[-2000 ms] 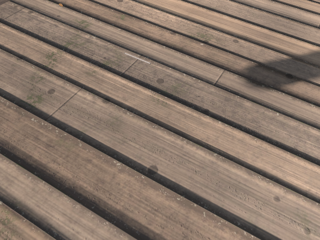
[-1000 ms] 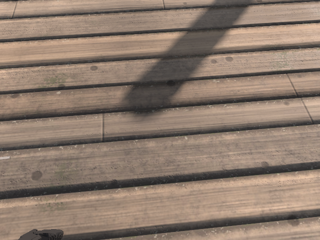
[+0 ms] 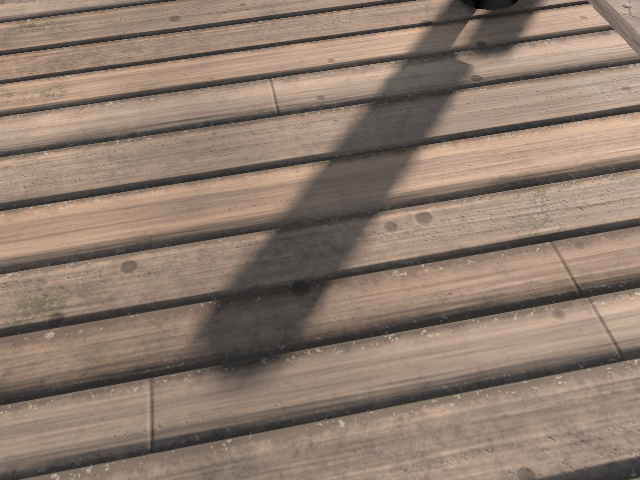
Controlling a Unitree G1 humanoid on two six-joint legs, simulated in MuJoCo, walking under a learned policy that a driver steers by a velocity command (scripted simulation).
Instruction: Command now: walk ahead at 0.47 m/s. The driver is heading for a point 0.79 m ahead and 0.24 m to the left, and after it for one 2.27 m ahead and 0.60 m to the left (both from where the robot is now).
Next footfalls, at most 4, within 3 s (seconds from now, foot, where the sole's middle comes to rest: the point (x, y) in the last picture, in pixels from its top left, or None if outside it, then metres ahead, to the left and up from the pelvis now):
0.40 left None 0.41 0.13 -0.77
0.90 right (394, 391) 0.68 -0.12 -0.77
1.42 left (256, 316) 0.89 0.20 -0.77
1.96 right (278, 204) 1.27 0.15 -0.77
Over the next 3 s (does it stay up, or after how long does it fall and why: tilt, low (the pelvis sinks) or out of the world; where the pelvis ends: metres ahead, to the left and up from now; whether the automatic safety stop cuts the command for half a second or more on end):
stays up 1.57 0.46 -0.01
